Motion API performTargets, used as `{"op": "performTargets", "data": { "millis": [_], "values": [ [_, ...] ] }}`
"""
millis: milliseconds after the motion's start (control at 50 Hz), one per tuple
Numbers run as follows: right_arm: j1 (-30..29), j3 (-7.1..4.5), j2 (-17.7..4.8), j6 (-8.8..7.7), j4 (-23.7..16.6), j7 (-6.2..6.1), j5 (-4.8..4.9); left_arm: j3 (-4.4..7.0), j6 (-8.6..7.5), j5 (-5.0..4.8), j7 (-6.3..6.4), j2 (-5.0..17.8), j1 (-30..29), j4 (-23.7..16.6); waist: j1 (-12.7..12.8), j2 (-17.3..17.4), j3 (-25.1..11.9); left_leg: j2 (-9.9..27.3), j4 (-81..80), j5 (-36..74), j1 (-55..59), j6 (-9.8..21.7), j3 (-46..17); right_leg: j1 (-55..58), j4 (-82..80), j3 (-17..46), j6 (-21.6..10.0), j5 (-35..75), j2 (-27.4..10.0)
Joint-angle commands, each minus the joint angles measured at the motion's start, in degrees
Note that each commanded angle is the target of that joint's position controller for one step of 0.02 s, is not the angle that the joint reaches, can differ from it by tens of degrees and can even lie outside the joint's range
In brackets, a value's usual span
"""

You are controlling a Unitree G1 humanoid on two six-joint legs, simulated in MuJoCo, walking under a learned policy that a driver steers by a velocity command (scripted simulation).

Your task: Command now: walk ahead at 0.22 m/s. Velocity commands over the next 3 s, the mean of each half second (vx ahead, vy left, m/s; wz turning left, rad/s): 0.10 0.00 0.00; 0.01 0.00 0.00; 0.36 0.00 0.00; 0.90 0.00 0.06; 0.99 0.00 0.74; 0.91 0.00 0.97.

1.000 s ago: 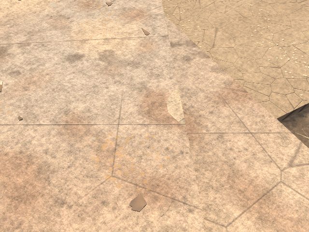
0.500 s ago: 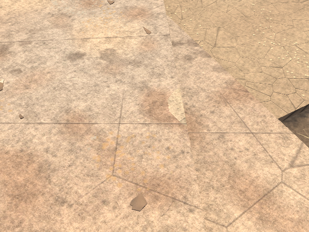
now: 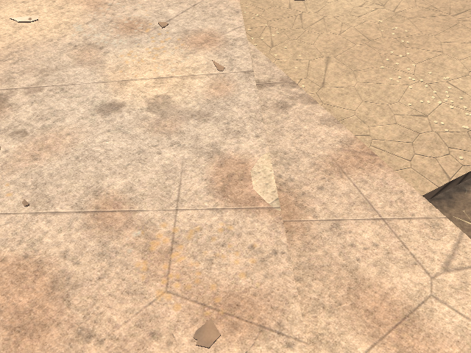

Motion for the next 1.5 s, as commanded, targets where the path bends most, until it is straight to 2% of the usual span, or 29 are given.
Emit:
{"op": "performTargets", "data": {
  "millis": [20,40,60,100,120,160,200,240,300,340,360,380,400,440,620,880,1140,1160,1200,1220,1240,1260,1300,1340,1400,1440,1460,1480,1500],
  "values": [
    [-6.47,0.34,-2.66,-0.96,-5.05,-0.31,-0.81,2.51,0.36,0.56,0.26,8.77,17.33,3.14,6.77,-12.02,3.55,-2.69,14.71,-2.04,-22.41,1.26,2.92,19.58,-13.81,17.98,-2.63,12.99,-11.86],
    [-6.12,0.79,-0.91,-1.67,-6.08,-0.59,-0.76,3.23,-0.12,1.38,-0.44,14.18,20.9,2.95,7.33,-20.07,2.85,-4.63,26.44,-13.96,-29.03,0.16,2.82,19.54,-17.62,34.83,-10.84,21.94,-23.41],
    [-5.51,0.12,-3.58,-1.91,-5.36,-0.44,-0.02,1.82,-0.86,2.03,-0.41,9.39,15.87,1.7,4.11,-10.82,5.68,-1.21,36.49,-13.21,-30.6,0.26,-1.69,16.94,-16.13,33.15,-12.5,28.25,-23.89],
    [-4.59,-0.27,-3.98,-1.86,-3.95,0.34,-0.45,0.9,-1.11,1.64,-0.6,6.91,6.61,-1.46,0.53,-6.41,5.18,1.53,37.3,-5.5,-28.76,0.81,-1.68,13.7,-14.93,19.09,-8.26,37.65,-17.76],
    [-5.67,-0.65,-4.53,-1.72,-3.9,0.31,-0.84,0.39,-0.71,1.27,-0.56,5.6,4.34,-2.13,0.02,-6.12,5.83,2.68,33.19,-1.8,-27.78,0.78,-1.12,12.97,-15.09,14.53,-6.27,41.11,-15.51],
    [-7.76,-0.33,-2.38,-1.15,-3.88,0.44,-0.58,-0.8,0.18,2.02,-0.17,2.98,4.42,-1.6,-0.36,-7.73,5.29,1.72,22.84,3.67,-20.63,0.14,1.9,9.3,-14.54,6.67,-3.55,46.47,-10.3],
    [-11.58,0.66,-0.17,-0.81,-4.97,0.39,-0.54,-0.82,0.82,2.3,0.51,5.17,4.83,-1.3,0.26,-8.63,4.38,-0.14,12.32,5.46,-13.88,-0.31,4.03,6.74,-12.94,3.44,-3.58,50.22,-8.42],
    [-13.44,0.87,-1.3,-0.32,-5.73,0.21,-0.75,-0.13,1.27,1.8,0.81,8.32,5.4,-1.06,0.65,-9.02,2.73,-1.12,6.55,6.11,-9.58,-0.22,4.63,6.75,-11.61,5.19,-5.12,50.7,-10.21],
    [-11.63,0.2,-4.54,0.36,-4.94,-0.06,-1.55,0.27,1.54,-0.01,0.47,8.43,4.61,-0.79,-1.35,-6.76,2.08,-1.38,-5.72,19.74,0.13,2.16,3.55,5.15,-10.09,6.54,-3.39,39.28,-9.05],
    [-9.8,-1.26,-10.31,0.82,-4.58,-0.72,-1.64,0.25,0.97,1.89,0.03,6.14,9.5,0.0,0.94,0.64,-1.14,4.15,-1.24,43.61,11.39,5.84,-1.84,0.29,-7.44,3.63,0.68,21.75,-2.87],
    [-10.21,-0.73,-7.43,0.96,-3.76,-0.49,-1.29,-0.61,1.5,2.06,0.34,1.61,13.1,1.31,1.82,4.29,-3.14,6.18,1.24,43.81,13.96,9.79,-3.68,-1.91,-6.96,2.14,2.78,12.96,-1.59],
    [-11.45,-0.38,-4.88,0.98,-3.7,-0.01,-0.84,-0.51,2.16,1.87,0.76,2.16,11.39,1.3,1.02,2.9,-1.26,5.84,0.86,40.36,11.46,10.39,-5.17,-1.91,-6.72,1.6,4.12,9.69,-0.81],
    [-13.03,-0.36,-4.43,0.9,-3.63,0.28,-0.84,-0.35,2.78,1.56,1.08,2.98,9.61,0.77,1.01,2.11,-0.06,5.02,0.38,38.19,9.67,9.64,-5.21,-2.06,-6.67,1.46,4.85,9.16,-0.61],
    [-15.3,-0.68,-4.89,0.35,-3.93,0.69,-0.99,-0.18,3.81,1.69,1.52,4.38,9.06,0.82,1.15,0.18,0.15,4.0,0.66,39.37,7.59,8.62,-4.4,-0.5,-6.7,1.66,5.12,12.23,-0.66],
    [-17.79,-1.45,-5.0,0.46,-1.53,0.68,-0.64,-0.2,5.13,1.59,1.78,4.22,7.56,1.71,1.08,-1.41,0.05,1.95,-0.12,36.11,5.69,7.23,-2.4,4.65,-8.47,1.79,4.85,13.75,-1.57],
    [-19.07,-1.93,-4.56,1.91,0.14,-0.32,-0.91,-0.19,4.47,1.73,2.27,2.96,8.11,2.63,0.66,-1.55,4.57,1.14,-3.99,17.59,2.82,5.59,-2.25,0.28,-10.3,1.34,4.11,2.44,-1.88],
    [-18.67,-1.61,-3.9,2.06,0.61,-0.44,-1.07,-0.21,3.3,1.74,2.3,1.6,11.16,2.65,0.55,-1.9,5.88,0.86,-5.36,10.59,1.61,5.03,-2.34,-2.92,-10.61,1.61,3.49,-1.4,-2.18],
    [-16.02,-1.88,-4.35,2.14,1.66,-0.48,-0.81,0.12,3.41,1.45,2.4,2.28,12.99,3.1,0.65,-2.58,3.5,-0.74,-4.42,-3.91,1.64,5.16,-0.74,-1.94,-10.46,1.55,2.21,-10.28,-1.95],
    [-17.96,-2.72,-5.93,1.38,0.28,-0.07,0.01,1.0,3.11,0.76,2.53,4.71,16.46,2.34,3.07,-2.98,8.49,-2.07,-1.61,-24.44,-9.63,4.06,0.39,-2.24,-13.65,7.36,-3.32,-29.53,-5.93],
    [-25.17,-2.35,-4.65,-0.02,-3.51,0.56,0.62,1.65,2.25,0.59,2.53,7.22,20.34,2.85,6.21,-5.79,12.42,-3.12,2.21,-17.47,-19.1,1.63,3.06,2.89,-21.74,14.98,-7.04,-32.91,-11.77],
    [-30.24,-1.66,-2.45,-1.68,-5.88,1.39,1.44,3.04,1.04,-0.41,2.71,10.52,16.2,1.69,6.09,-14.66,16.54,-1.85,13.4,-1.63,-26.68,1.65,5.44,6.6,-28.08,26.48,-10.05,-27.79,-21.3],
    [-30.19,-2.49,-5.05,-2.6,-6.14,1.89,0.71,3.11,0.02,0.3,2.74,9.81,13.2,0.53,4.58,-12.13,16.64,1.66,20.24,-0.55,-34.95,2.51,1.99,12.35,-27.54,27.77,-10.08,-20.79,-23.43],
    [-27.06,-2.16,-3.48,-3.93,-6.24,2.82,0.69,2.78,-1.39,0.28,1.75,7.24,11.91,-0.92,3.01,-9.49,14.4,4.6,23.92,-0.16,-40.63,3.2,0.41,18.34,-24.73,22.95,-7.8,-13.98,-21.69],
    [-27.9,-1.62,-2.4,-4.91,-7.08,3.65,0.41,2.58,-1.25,-0.19,0.81,6.3,10.32,-2.54,3.05,-8.34,12.73,3.67,15.45,2.18,-31.05,3.02,3.76,13.69,-24.91,14.82,-5.18,-8.57,-17.1],
    [-24.77,-1.07,-1.62,-4.64,-6.76,4.5,0.57,3.1,-0.97,0.16,-0.12,8.82,10.29,-4.0,1.64,-9.98,12.43,0.79,10.39,1.52,-14.57,2.22,9.49,2.59,-23.88,9.75,-6.33,-7.29,-15.53],
    [-15.64,-2.56,-4.88,-4.17,-4.51,4.13,1.02,3.05,-1.01,0.42,-0.46,9.87,9.4,-4.75,-3.36,-9.81,9.02,-2.97,6.95,2.1,-0.4,3.12,12.45,-1.63,-14.45,6.7,-5.76,6.81,-13.73],
    [-5.63,-4.36,-8.26,-4.23,-1.98,3.69,1.51,2.68,-1.03,0.89,-0.64,9.7,7.88,-5.39,-8.43,-8.66,3.15,-4.34,6.23,3.16,11.69,4.65,12.61,-4.56,-1.72,3.7,-4.46,22.11,-11.6],
    [7.94,-6.34,-13.97,-4.41,0.79,3.03,1.3,2.28,-1.25,1.5,-0.6,8.99,3.09,-7.74,-15.45,-0.02,-3.4,4.58,1.57,-5.1,26.25,8.23,-1.68,-16.25,23.43,-0.52,-0.77,27.02,-7.53],
    [12.54,-5.78,-17.38,-5.25,1.05,3.39,-0.41,0.27,-3.06,0.52,-0.55,0.1,3.69,-11.05,-11.73,17.97,-9.85,19.21,-14.44,-31.45,32.82,15.56,-38.16,-31.77,44.87,5.42,0.47,-8.53,1.54]
  ]
}}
